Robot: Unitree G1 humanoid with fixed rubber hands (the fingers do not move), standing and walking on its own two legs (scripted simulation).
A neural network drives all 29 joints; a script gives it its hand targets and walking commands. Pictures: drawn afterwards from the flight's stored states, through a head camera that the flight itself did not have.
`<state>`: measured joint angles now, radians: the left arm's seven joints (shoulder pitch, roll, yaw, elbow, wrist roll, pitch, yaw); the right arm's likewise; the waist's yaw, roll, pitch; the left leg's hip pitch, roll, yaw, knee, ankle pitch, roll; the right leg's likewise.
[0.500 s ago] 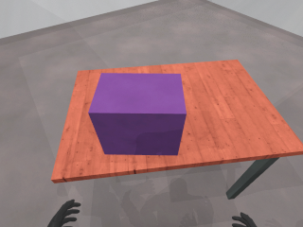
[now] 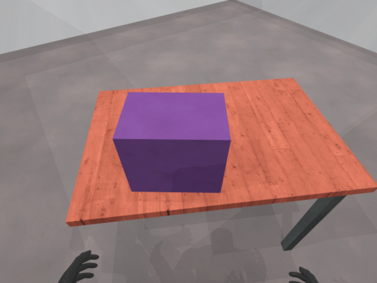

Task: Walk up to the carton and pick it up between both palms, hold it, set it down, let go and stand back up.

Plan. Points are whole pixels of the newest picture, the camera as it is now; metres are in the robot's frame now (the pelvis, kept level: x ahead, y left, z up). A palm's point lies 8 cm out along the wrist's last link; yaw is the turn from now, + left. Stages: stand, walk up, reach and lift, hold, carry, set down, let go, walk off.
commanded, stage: stand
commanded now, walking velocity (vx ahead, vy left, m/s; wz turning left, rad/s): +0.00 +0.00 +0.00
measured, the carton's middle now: (175, 144) +0.47 +0.06 +0.01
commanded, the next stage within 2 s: walk up in 0.50 s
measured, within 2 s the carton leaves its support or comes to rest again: neither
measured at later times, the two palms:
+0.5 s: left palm out of the picture +0.12 +0.27 -0.07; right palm out of the picture +0.11 -0.25 -0.10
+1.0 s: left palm out of the picture +0.10 +0.28 -0.08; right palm out of the picture +0.09 -0.27 -0.10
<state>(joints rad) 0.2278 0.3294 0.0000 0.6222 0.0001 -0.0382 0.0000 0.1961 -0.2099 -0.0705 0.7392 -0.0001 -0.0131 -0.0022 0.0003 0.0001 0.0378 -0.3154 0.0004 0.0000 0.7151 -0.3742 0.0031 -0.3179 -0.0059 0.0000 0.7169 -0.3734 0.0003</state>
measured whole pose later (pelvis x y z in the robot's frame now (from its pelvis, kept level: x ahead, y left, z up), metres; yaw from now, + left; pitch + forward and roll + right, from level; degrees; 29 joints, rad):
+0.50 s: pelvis -0.01 +0.00 +0.00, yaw +0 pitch -3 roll +0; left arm 0.24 0.32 0.00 0.63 0.00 -0.04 0.00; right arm 0.20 -0.21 -0.07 0.77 0.00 -0.01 0.00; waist 0.00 0.00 0.04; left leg -0.31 0.00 0.00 0.72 -0.36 0.00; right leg -0.31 -0.01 0.00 0.72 -0.36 0.00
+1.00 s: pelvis -0.02 +0.00 +0.00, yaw +0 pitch -3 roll +0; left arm 0.28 0.34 0.00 0.63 0.00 -0.01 0.00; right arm 0.20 -0.25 -0.08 0.82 0.00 -0.04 -0.01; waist 0.00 0.00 0.04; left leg -0.31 0.00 0.00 0.72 -0.35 0.01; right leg -0.31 -0.01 0.00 0.72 -0.35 0.00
